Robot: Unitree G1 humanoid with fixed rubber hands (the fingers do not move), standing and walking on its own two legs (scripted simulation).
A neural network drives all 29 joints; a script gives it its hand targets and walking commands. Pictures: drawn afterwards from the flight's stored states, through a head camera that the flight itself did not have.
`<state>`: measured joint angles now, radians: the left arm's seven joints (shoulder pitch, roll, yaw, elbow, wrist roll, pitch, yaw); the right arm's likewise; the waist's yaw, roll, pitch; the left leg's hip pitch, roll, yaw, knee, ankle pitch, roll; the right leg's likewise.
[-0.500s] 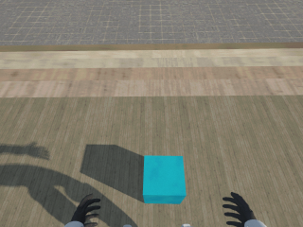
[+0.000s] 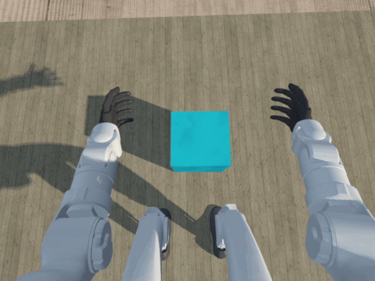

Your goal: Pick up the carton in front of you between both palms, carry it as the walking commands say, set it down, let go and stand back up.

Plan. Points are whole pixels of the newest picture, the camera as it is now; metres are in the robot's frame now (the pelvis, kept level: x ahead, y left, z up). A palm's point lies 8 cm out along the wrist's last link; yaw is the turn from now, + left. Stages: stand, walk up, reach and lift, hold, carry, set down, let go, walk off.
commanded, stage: reach and lift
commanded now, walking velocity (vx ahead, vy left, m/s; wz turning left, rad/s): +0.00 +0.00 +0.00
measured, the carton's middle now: (198, 144) +0.48 -0.04 -0.53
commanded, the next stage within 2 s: none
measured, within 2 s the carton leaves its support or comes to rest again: leaves its support in 1.86 s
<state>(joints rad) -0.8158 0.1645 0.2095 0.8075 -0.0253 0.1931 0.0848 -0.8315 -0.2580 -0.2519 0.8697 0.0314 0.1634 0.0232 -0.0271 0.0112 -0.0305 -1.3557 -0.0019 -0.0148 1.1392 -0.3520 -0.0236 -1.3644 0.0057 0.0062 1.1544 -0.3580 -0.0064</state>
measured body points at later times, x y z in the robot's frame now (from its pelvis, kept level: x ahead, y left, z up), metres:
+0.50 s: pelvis +0.01 +0.00 -0.09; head +0.33 -0.01 +0.23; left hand +0.50 +0.16 -0.25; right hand +0.49 -0.23 -0.24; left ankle +0.08 +0.13 -0.62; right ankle +0.08 -0.11 -0.62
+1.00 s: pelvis -0.04 +0.01 -0.27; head +0.32 -0.01 -0.01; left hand +0.50 +0.15 -0.45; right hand +0.48 -0.22 -0.45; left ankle +0.08 +0.13 -0.62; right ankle +0.08 -0.11 -0.62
